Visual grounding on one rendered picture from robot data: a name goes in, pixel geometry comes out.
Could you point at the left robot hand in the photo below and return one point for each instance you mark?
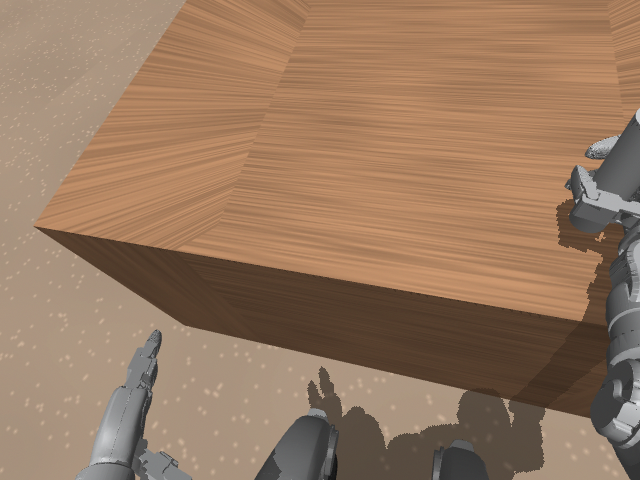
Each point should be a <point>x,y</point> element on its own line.
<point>119,438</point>

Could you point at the right robot arm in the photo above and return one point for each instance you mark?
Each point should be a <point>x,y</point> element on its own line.
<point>615,410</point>

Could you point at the right robot hand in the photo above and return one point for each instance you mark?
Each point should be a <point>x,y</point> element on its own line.
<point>597,205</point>

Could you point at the can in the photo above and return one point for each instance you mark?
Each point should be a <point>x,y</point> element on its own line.
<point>618,174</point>

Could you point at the left robot arm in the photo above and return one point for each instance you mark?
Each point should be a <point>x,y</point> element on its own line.
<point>106,471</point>

